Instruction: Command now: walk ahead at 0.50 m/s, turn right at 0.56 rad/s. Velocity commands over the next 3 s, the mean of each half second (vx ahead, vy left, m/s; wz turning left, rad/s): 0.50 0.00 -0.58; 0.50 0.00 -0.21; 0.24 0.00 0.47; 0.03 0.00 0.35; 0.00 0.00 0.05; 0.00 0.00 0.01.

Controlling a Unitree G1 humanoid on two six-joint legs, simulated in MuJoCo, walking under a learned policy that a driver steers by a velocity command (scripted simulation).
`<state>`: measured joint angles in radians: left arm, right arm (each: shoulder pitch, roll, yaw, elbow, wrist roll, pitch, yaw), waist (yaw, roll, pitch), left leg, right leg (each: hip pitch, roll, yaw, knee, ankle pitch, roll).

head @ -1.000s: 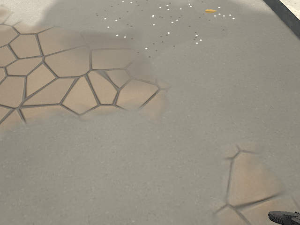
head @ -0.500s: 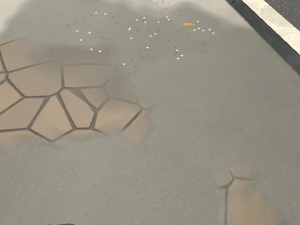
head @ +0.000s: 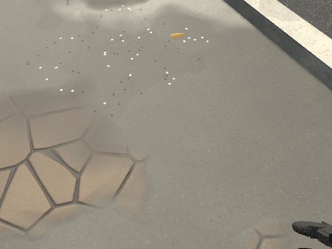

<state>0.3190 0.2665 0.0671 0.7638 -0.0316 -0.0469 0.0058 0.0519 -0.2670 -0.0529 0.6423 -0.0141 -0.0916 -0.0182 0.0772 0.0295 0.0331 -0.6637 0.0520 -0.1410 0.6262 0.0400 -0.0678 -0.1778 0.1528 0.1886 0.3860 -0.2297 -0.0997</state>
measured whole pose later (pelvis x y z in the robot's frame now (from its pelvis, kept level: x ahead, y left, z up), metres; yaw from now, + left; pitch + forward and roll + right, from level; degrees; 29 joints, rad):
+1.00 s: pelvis +0.50 -0.14 +0.00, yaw -23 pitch +1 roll -1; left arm 0.30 0.26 0.04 0.78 0.01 -0.09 -0.01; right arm 0.18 -0.29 -0.05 0.74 0.02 -0.06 0.01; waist 0.05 0.05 0.02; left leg -0.72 0.11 -0.06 0.78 0.08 -0.02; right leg -0.02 0.09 -0.07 0.23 -0.23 -0.08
